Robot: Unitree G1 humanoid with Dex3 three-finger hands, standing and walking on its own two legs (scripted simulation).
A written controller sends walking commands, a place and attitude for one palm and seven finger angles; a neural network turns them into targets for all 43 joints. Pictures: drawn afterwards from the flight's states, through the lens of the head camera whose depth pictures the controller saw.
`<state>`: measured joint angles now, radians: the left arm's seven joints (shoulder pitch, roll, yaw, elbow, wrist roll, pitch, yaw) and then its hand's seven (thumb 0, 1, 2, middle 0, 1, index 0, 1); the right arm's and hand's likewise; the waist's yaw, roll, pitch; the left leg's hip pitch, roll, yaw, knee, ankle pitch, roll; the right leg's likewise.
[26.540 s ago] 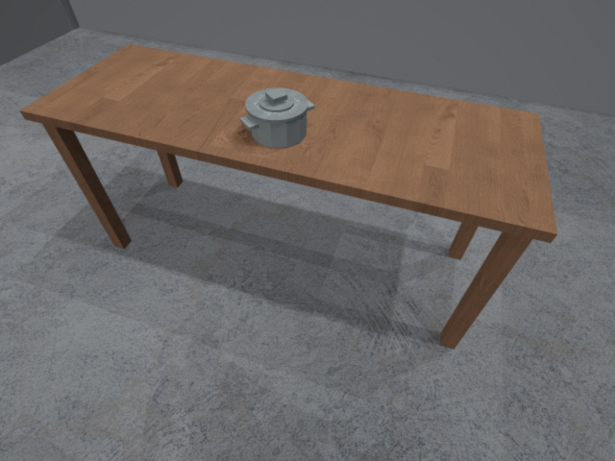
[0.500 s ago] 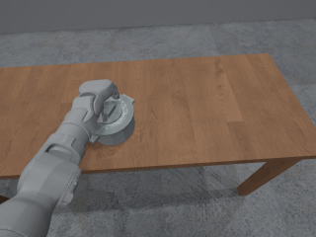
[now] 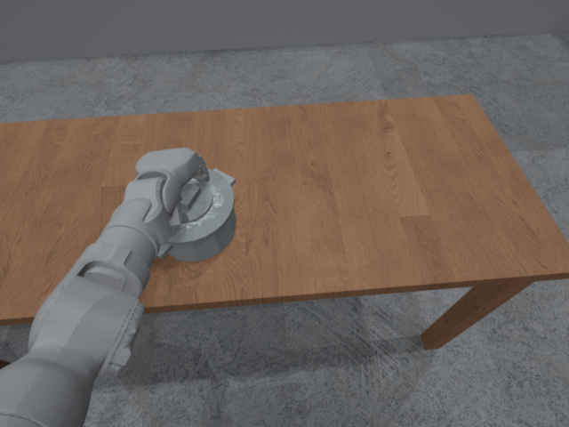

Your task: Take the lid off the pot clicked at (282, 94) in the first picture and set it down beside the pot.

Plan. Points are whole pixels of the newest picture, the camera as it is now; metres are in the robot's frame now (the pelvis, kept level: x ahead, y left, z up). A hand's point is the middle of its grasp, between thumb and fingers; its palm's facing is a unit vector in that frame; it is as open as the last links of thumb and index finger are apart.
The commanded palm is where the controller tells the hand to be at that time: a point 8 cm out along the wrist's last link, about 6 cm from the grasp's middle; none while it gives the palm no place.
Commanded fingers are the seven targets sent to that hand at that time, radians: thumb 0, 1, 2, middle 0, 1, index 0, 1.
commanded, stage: close the fingers and squeeze the knob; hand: left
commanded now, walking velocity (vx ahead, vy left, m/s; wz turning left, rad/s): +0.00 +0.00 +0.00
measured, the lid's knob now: (184, 194) +0.49 +0.14 +0.00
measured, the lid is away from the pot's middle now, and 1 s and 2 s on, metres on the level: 0.00 0.00 0.01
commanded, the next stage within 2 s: lift the lid straight up in 1.56 s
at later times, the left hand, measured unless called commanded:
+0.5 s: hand (182, 198) +0.46 +0.14 +0.03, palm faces -0.39 -0.04 -0.92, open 8.9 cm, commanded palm +0.47 +0.14 +0.09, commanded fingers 0.00 0.17 0.92 -0.59 -1.02 -0.59 -1.02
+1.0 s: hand (178, 198) +0.46 +0.14 +0.03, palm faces -0.39 -0.06 -0.92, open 7.9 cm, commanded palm +0.47 +0.15 +0.09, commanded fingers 0.00 0.41 0.75 -0.74 -1.06 -0.71 -1.04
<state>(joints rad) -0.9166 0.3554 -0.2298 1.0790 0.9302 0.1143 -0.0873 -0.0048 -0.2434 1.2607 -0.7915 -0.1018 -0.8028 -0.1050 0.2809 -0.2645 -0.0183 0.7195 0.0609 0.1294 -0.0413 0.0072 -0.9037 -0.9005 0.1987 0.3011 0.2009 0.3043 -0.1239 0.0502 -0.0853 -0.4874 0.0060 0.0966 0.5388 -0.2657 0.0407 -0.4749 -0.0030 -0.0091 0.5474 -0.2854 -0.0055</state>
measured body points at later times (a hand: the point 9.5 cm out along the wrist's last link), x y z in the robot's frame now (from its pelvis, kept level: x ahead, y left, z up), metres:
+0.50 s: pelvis +0.00 +0.00 +0.00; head +0.07 -0.02 +0.44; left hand +0.48 +0.14 +0.08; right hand +0.02 -0.27 -0.14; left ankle -0.01 +0.10 -0.73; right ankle -0.02 -0.12 -0.73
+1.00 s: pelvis +0.00 +0.00 +0.00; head +0.07 -0.01 +0.45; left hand +0.48 +0.14 +0.08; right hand +0.04 -0.27 -0.14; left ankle -0.01 +0.10 -0.73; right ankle -0.02 -0.12 -0.73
